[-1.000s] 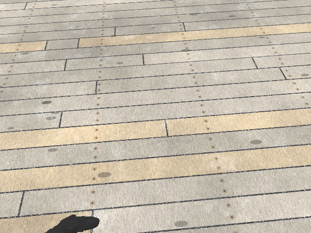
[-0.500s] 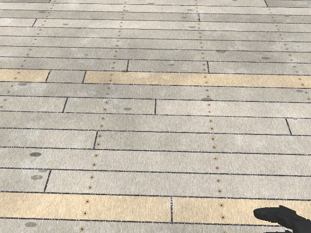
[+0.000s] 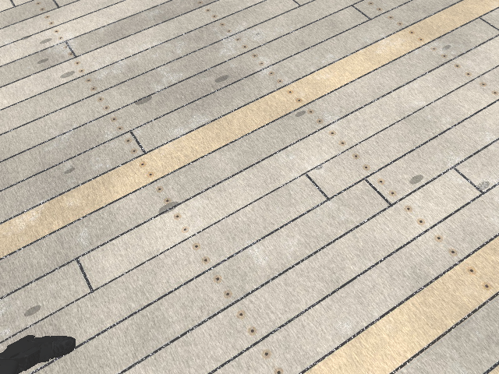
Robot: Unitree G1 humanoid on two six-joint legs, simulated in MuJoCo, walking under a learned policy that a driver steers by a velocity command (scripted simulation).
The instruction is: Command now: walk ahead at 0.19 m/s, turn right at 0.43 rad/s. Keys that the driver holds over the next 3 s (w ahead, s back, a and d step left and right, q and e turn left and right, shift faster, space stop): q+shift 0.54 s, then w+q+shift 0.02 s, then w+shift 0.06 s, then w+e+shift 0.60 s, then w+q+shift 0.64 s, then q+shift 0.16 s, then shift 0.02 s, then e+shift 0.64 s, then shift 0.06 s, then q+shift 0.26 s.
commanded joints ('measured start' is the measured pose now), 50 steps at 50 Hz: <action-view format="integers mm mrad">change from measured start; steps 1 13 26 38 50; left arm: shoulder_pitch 298 -22 -150 -96 -94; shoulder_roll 74 43 -20 -5 -4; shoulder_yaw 40 -4 18 22 -7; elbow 21 15 25 124 105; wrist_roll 20 41 17 -13 54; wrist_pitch -5 -22 15 -70 -10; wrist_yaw -1 85 99 41 -65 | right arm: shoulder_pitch -124 42 83 161 185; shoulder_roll -124 -41 -222 -92 -57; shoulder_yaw -16 18 -57 -11 4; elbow -80 -28 -120 -80 -15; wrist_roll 19 -26 -96 -50 -94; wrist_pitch -27 111 60 -15 -41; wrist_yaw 13 -4 29 4 17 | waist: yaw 219 55 24 4 21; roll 9 -73 223 163 101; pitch -212 -253 -125 -96 78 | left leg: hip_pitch -170 -396 -102 117 149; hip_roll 148 55 272 203 212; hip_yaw -86 -263 -789 -558 -166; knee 202 617 -189 -356 -458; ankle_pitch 834 -14 466 -83 128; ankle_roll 101 -64 357 206 141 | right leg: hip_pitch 539 346 -162 -270 -312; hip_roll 89 -284 51 -39 -45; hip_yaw -11 107 108 89 13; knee -134 -354 541 192 224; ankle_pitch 152 210 -539 40 -3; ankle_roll -91 -238 77 61 -18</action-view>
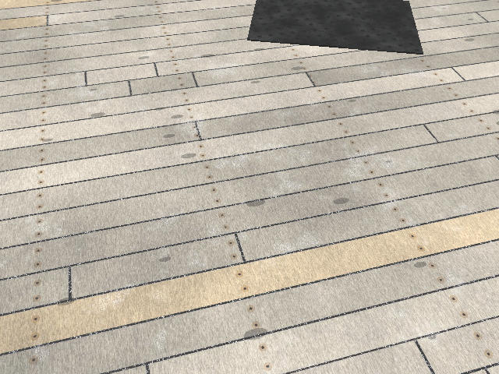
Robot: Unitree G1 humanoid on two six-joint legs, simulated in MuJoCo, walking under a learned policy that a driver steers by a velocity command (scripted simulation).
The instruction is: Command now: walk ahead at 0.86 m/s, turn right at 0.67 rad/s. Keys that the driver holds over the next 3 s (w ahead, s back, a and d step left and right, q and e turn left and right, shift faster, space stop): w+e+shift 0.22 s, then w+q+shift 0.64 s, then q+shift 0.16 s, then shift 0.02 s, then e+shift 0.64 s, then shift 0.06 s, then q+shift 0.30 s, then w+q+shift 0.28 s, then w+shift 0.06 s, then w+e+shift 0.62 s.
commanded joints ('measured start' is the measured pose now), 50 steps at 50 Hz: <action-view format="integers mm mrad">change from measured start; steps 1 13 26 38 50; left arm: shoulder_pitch -264 161 150 -110 123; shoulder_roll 58 150 164 46 160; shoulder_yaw -13 23 -18 -111 -41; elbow -158 -48 -23 -245 -243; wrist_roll -4 -24 -24 40 -62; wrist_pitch -24 -59 -161 -91 -158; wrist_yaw -18 97 118 87 132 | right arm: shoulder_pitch -5 -165 -233 -16 22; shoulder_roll -135 -97 -101 -156 5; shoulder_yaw -34 23 31 -26 -19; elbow -16 -113 -57 51 -11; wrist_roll -5 -7 48 30 76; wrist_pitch -20 -28 31 7 27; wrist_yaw -9 21 67 11 -2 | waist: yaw -47 18 -41 77 120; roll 110 80 -92 -103 -36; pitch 259 70 72 204 -288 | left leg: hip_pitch -37 -863 -585 -621 -594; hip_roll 284 139 -62 54 -116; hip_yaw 14 -168 87 -611 -453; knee -124 1194 518 -14 966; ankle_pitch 140 88 554 -52 -20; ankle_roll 95 8 106 343 10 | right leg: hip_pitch -155 715 858 162 1140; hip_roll -65 -125 -85 -71 -233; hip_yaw -68 434 -162 80 277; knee -104 -701 -794 260 -414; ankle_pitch -46 -239 1166 -260 441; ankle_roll -68 -274 18 51 -60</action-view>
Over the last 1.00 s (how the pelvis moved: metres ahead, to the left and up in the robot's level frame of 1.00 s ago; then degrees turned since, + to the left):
0.27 0.10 0.01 14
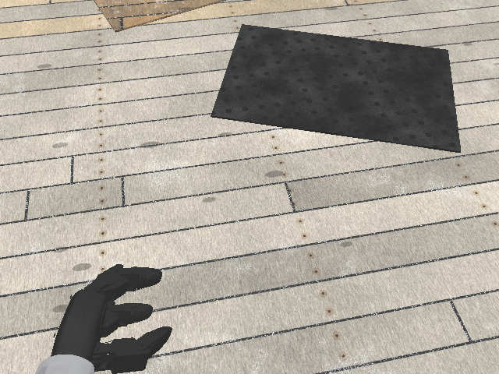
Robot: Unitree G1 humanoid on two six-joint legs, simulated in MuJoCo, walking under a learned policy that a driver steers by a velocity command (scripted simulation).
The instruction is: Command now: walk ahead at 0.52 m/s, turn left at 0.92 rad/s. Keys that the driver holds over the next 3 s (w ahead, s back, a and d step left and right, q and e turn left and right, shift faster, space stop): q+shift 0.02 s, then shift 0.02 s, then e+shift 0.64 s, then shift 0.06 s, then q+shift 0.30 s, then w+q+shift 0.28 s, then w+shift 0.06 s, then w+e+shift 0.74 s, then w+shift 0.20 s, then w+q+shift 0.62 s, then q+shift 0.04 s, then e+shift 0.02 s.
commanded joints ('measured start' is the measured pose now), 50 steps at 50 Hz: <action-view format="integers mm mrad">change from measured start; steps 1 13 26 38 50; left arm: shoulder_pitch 480 240 428 398 223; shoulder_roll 242 235 142 328 146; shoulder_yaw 109 163 168 217 154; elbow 31 154 122 -5 75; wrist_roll -14 -61 -55 12 -2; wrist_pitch -11 35 164 142 123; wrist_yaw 21 -4 36 2 55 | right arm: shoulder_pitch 82 -274 -467 -415 -343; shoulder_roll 61 -35 -71 -41 -79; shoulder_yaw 43 55 13 -9 -17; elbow -123 -258 -316 -273 -205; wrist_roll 1 -13 -40 -35 11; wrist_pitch -1 10 53 58 108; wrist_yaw -18 -11 -42 -27 -38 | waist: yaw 226 134 215 226 204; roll -267 -85 182 -314 -82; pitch -558 -156 -117 -173 -76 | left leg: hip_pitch -624 -341 -218 -718 -615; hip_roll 15 154 480 208 264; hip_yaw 40 233 178 339 255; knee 730 51 -316 589 413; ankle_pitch -276 337 598 -240 72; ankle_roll -102 -144 126 -189 -199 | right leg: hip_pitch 1104 272 -98 451 431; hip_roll -458 -128 -28 -377 -301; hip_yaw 451 76 -87 386 3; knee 193 -105 769 -63 -143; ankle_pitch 697 416 -508 355 -93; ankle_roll -173 -236 95 -375 -266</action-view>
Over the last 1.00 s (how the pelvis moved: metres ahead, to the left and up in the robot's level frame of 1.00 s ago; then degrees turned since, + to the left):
0.93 -0.24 -0.02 12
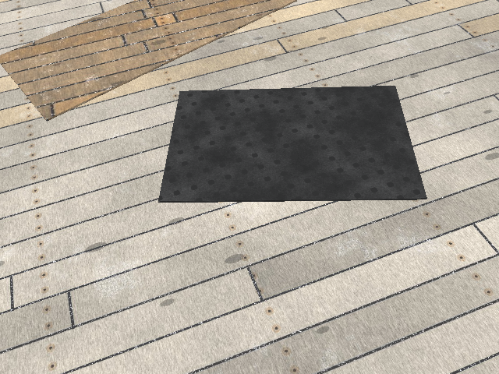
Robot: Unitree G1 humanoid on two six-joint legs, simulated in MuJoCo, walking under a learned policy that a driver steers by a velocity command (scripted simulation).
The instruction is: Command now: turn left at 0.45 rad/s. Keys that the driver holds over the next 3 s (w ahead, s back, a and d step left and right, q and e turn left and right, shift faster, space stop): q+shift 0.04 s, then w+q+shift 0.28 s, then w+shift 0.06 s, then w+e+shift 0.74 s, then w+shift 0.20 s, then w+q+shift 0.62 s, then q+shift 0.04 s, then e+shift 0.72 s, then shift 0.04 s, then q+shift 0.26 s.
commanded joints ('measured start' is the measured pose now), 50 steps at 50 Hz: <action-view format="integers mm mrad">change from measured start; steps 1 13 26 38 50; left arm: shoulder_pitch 27 103 62 -53 279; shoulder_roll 206 262 204 106 231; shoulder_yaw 73 130 58 14 78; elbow -38 31 15 46 161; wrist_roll -4 -37 -24 -29 -5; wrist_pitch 1 -83 -78 -26 -38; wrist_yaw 21 -19 -71 -130 -46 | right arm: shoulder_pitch -95 -166 144 179 -68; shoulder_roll -89 -28 -157 -48 -81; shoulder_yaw -17 -6 5 51 80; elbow -120 -185 -82 47 -165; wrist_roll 2 25 -75 -45 -91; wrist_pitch -8 -50 -99 -171 -188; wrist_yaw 4 69 33 20 40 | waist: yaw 77 81 -48 51 18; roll -143 -103 31 -2 80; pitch -49 1 4 146 86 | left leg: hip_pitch -125 -241 603 537 -301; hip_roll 57 138 297 112 18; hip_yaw -14 39 -308 324 -110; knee -7 -144 -804 -932 425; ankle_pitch -27 28 -137 985 19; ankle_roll -15 115 213 49 76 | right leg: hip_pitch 184 330 -669 -446 156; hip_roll -350 -397 -54 10 -172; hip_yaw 218 98 253 -63 808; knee -196 -401 823 368 -313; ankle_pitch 221 -297 -29 286 -262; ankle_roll -184 -103 0 -65 -349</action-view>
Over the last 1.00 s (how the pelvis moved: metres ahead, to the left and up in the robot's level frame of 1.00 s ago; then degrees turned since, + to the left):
0.23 -0.10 0.02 -16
